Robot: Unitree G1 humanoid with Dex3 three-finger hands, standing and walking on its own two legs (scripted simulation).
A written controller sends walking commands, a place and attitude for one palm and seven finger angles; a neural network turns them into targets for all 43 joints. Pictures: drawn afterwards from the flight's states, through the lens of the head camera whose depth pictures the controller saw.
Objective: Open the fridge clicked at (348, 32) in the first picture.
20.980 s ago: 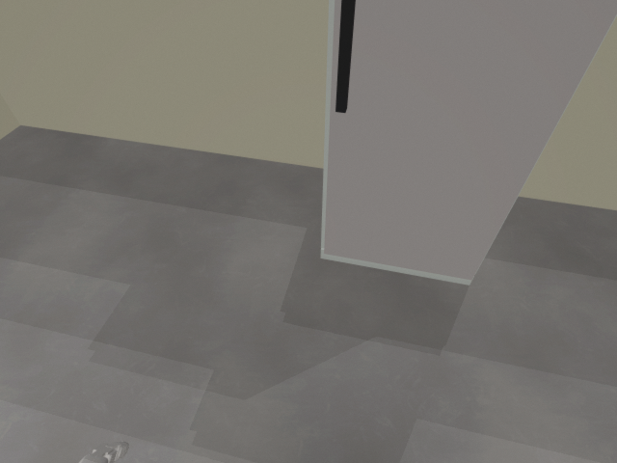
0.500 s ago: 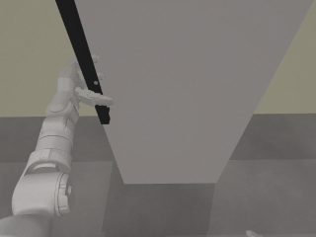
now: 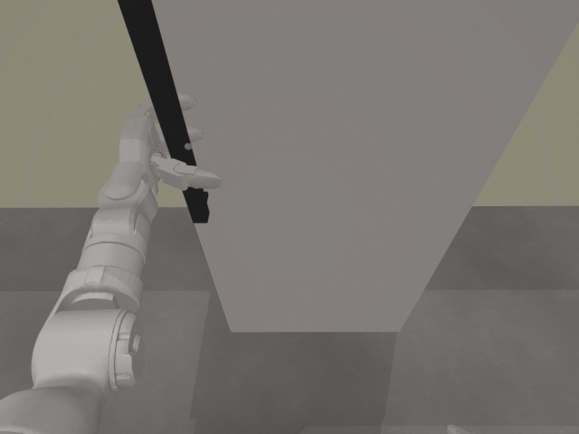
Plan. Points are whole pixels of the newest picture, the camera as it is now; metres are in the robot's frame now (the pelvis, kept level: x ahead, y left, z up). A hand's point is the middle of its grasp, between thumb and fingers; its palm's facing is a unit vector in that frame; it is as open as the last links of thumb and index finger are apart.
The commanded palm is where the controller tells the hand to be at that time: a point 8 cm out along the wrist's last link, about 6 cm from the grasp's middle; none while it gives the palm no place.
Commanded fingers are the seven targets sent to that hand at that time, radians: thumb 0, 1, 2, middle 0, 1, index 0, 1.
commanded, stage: grip the handle and tug to test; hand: left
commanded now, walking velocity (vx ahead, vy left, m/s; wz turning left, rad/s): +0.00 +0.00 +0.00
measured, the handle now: (176, 116) +0.51 +0.17 +0.19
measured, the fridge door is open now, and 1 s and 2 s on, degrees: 0 0 4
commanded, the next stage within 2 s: pull the door a little, standing still in 1.38 s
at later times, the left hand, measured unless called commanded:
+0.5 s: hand (184, 147) +0.45 +0.15 +0.18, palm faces +0.03 -1.00 +0.00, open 8.0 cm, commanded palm +0.42 +0.20 +0.17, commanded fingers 0.00 0.81 0.86 -0.44 -1.39 -0.44 -1.39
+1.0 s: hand (185, 146) +0.45 +0.15 +0.18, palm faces +0.04 -1.00 +0.00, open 6.0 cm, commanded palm +0.42 +0.20 +0.17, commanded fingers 0.00 0.90 0.90 -0.45 -1.40 -0.45 -1.40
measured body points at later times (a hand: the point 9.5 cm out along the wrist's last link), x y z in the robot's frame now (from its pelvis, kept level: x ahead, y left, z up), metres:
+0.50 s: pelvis +0.00 +0.00 +0.00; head +0.01 -0.01 +0.45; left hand +0.44 +0.21 +0.18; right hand +0.10 -0.26 -0.11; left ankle +0.01 +0.11 -0.73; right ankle -0.01 -0.11 -0.73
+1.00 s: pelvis +0.00 -0.01 +0.00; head +0.02 -0.02 +0.45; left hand +0.44 +0.20 +0.18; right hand +0.10 -0.26 -0.11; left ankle +0.01 +0.11 -0.73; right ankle -0.01 -0.11 -0.73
